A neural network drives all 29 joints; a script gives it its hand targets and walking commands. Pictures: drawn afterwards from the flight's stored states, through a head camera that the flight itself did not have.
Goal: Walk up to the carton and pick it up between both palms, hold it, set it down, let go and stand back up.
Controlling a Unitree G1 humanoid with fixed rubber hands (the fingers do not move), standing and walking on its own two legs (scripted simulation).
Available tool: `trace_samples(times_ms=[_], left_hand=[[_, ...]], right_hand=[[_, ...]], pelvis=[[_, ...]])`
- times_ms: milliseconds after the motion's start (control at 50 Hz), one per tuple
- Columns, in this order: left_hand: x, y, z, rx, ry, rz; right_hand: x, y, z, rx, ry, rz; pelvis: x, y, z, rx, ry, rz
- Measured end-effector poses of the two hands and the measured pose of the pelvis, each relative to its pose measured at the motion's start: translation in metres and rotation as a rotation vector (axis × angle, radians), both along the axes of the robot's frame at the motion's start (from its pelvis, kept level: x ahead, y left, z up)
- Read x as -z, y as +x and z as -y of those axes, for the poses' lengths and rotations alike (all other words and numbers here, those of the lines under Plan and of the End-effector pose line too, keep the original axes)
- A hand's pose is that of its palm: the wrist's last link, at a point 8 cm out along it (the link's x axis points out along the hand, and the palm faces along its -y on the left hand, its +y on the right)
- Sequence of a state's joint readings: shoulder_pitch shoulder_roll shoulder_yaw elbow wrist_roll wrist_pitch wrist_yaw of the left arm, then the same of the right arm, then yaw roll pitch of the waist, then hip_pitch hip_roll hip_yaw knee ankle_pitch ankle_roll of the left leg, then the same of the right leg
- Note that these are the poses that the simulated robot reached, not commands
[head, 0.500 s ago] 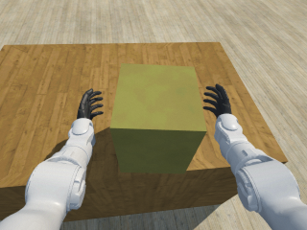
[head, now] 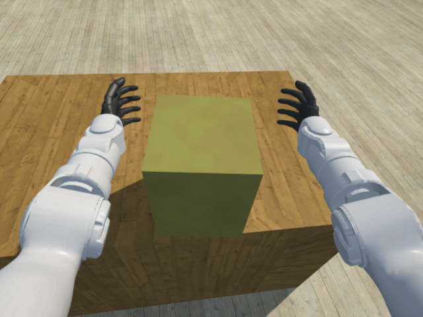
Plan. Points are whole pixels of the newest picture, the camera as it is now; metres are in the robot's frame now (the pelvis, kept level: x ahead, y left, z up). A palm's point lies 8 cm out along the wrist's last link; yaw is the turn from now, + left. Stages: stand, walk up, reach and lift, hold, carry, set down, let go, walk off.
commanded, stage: set down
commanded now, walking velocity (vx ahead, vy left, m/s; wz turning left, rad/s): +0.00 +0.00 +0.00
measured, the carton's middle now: (201, 169) +0.45 +0.03 +0.01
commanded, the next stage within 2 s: none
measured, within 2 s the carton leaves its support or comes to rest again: neither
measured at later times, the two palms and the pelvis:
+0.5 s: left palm (88, 103) +0.45 +0.22 +0.19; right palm (311, 112) +0.45 -0.17 +0.18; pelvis +0.02 +0.01 +0.01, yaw +1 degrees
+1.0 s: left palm (86, 174) +0.37 +0.23 +0.09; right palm (300, 170) +0.38 -0.15 +0.10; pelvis +0.01 +0.01 +0.01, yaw +0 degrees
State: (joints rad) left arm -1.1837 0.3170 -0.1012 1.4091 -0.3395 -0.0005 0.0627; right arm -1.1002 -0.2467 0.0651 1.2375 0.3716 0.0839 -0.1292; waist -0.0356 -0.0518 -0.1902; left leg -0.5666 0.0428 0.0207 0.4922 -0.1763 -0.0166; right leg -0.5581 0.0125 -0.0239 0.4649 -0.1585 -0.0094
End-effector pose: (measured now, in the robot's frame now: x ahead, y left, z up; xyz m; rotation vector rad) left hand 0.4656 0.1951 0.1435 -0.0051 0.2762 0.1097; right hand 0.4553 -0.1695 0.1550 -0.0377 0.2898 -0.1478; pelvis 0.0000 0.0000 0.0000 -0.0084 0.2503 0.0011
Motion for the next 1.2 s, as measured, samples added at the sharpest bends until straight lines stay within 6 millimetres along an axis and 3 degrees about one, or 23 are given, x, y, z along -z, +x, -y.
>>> trace_samples(times_ms=[160,260,380,460,540,640,780,1000,1200], left_hand=[[-0.001,0.003,-0.022,-0.035,0.015,-0.029],[-0.019,0.004,-0.028,-0.014,0.024,-0.013],[-0.046,-0.001,-0.029,0.013,0.025,0.019],[-0.05,-0.009,-0.028,0.025,0.023,0.008],[-0.037,-0.019,-0.027,0.03,0.016,-0.018],[-0.004,-0.036,-0.026,0.021,0.008,-0.072],[0.035,-0.062,-0.027,0.004,-0.022,-0.077],[0.049,-0.092,-0.039,-0.011,-0.013,-0.05],[0.066,-0.117,-0.037,0.021,0.0,-0.052]], right_hand=[[-0.015,0.014,-0.017,-0.007,0.04,0.023],[-0.03,0.019,-0.023,-0.009,0.053,0.052],[-0.041,0.012,-0.019,0.0,0.06,0.055],[-0.035,0.0,-0.009,0.016,0.068,0.026],[-0.021,-0.015,0.0,0.026,0.072,0.008],[0.003,-0.034,0.006,0.02,0.072,-0.019],[0.028,-0.053,-0.002,-0.007,0.069,0.009],[0.054,-0.076,-0.015,-0.01,0.064,0.011],[0.074,-0.102,-0.005,0.009,0.07,0.036]], pelvis=[[-0.005,0.014,-0.001,-0.014,-0.011,0.022],[-0.009,0.02,-0.004,-0.02,-0.019,0.065],[-0.012,0.022,-0.007,-0.02,-0.02,0.142],[-0.013,0.019,-0.008,-0.018,-0.018,0.185],[-0.014,0.017,-0.008,-0.008,-0.016,0.209],[-0.014,0.012,-0.008,0.005,-0.011,0.224],[-0.013,0.007,-0.005,0.011,-0.005,0.216],[-0.013,0.006,-0.006,0.0,-0.003,0.237],[-0.014,0.015,-0.011,0.0,-0.003,0.267]])
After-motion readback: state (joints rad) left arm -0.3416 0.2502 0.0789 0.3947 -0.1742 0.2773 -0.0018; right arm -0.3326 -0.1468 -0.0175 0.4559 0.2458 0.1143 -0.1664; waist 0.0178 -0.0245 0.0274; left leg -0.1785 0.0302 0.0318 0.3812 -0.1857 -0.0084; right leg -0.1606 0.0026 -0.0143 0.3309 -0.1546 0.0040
